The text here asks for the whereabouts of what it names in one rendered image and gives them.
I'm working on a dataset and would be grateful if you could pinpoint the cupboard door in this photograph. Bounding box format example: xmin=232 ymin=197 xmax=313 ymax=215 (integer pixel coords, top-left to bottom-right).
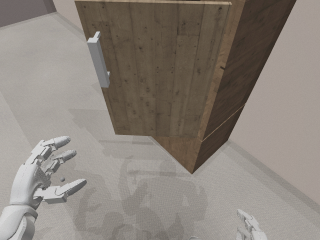
xmin=74 ymin=0 xmax=232 ymax=138

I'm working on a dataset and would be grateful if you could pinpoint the left robot hand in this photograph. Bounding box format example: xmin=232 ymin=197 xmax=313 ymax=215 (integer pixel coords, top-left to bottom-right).
xmin=9 ymin=136 xmax=87 ymax=210

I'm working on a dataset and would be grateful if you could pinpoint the robot left forearm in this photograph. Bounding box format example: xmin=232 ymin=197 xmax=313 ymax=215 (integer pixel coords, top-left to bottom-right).
xmin=0 ymin=204 xmax=38 ymax=240

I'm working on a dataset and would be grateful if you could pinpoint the right robot hand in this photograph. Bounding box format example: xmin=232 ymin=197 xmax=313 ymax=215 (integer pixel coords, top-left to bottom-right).
xmin=235 ymin=209 xmax=268 ymax=240

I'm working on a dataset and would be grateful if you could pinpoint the handle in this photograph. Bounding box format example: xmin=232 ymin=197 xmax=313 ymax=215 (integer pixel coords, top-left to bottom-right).
xmin=87 ymin=31 xmax=110 ymax=88

